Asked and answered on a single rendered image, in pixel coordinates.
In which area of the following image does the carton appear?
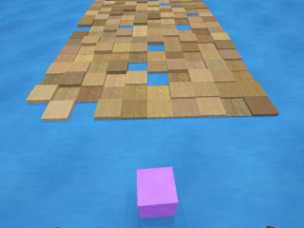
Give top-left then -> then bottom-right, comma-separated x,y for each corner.
137,166 -> 179,219

